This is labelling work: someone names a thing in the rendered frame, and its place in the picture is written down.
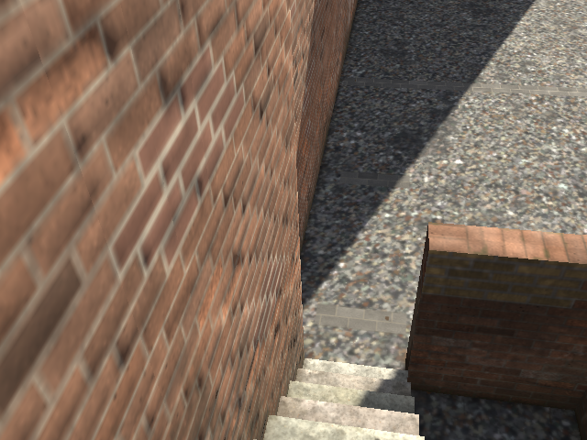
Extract stairs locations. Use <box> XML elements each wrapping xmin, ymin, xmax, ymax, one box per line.
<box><xmin>253</xmin><ymin>358</ymin><xmax>425</xmax><ymax>440</ymax></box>

